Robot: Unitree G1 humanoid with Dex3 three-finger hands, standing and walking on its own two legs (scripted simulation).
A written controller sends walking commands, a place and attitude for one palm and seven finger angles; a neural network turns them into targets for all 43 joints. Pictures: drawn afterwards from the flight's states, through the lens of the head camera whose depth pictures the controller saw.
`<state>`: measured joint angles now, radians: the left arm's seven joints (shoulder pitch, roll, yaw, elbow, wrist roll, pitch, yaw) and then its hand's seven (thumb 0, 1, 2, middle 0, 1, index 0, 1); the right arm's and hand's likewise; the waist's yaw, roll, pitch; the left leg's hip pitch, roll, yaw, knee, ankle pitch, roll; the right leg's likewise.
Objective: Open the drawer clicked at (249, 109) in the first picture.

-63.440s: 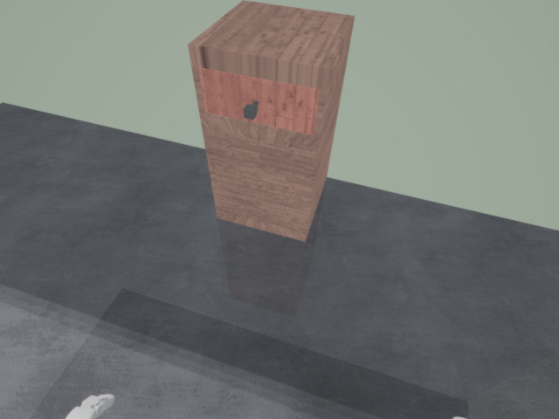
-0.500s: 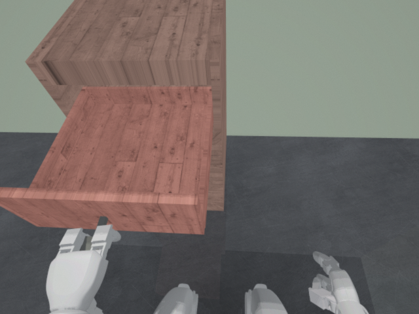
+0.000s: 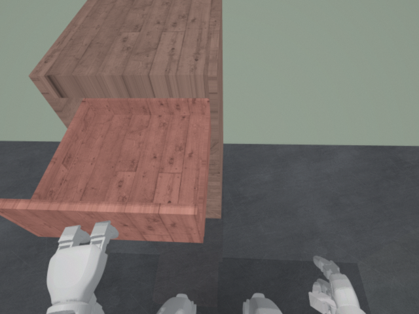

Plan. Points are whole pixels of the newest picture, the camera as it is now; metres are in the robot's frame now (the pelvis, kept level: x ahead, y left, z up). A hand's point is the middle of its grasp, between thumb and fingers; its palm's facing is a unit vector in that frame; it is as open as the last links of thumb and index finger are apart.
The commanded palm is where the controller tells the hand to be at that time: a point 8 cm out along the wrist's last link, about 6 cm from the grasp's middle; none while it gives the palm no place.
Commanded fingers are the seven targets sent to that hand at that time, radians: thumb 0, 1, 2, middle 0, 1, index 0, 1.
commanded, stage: lift the hand off the handle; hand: left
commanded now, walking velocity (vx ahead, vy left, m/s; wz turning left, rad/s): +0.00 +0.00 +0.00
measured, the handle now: (99, 247) +0.24 +0.24 -0.03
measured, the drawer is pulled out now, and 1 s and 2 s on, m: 0.30 0.30 0.30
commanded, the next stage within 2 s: draw the hand back to the body in 1.98 s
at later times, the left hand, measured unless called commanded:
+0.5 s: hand (81, 266) +0.20 +0.25 +0.01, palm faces -0.03 -0.09 -1.00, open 13.8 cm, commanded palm +0.18 +0.24 +0.06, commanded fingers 0.00 -0.50 0.30 -0.30 -1.20 -0.30 -1.20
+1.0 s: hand (71, 264) +0.19 +0.24 +0.04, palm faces -0.01 -0.12 -0.99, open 13.8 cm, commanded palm +0.18 +0.24 +0.10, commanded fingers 0.00 -0.50 0.30 -0.30 -1.20 -0.30 -1.20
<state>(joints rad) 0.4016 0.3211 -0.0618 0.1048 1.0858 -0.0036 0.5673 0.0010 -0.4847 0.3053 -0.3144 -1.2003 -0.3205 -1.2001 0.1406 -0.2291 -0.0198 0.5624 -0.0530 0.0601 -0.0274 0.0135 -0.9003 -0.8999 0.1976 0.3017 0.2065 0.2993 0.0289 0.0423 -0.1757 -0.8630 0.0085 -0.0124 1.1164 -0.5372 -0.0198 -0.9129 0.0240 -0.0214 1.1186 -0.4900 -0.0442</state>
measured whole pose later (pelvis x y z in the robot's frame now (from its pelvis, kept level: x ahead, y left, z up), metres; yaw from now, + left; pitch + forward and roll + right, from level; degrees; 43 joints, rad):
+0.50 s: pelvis +0.02 +0.01 +0.02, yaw -1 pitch +14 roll +0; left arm 0.50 0.33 -0.05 0.00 1.06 -0.04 0.52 0.00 -0.48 0.31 -0.31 -1.20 -0.32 -1.20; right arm 0.16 -0.23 -0.02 0.53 -0.06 0.06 0.01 0.01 -0.90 -0.90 0.20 0.30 0.21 0.30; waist 0.04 0.05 -0.16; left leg -0.73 0.01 0.00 1.01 -0.52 0.00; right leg -0.78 0.02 0.00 1.00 -0.47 -0.03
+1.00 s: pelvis +0.03 +0.02 +0.03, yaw -1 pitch +11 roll +0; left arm 0.60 0.35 -0.06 -0.15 1.04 -0.04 0.47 0.00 -0.48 0.31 -0.31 -1.20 -0.32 -1.20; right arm 0.17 -0.23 -0.02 0.51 -0.05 0.06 0.04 0.01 -0.90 -0.90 0.20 0.30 0.21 0.30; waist 0.06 0.06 -0.15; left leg -0.62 0.01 0.02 0.92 -0.50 0.01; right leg -0.67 0.02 0.01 0.92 -0.45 -0.02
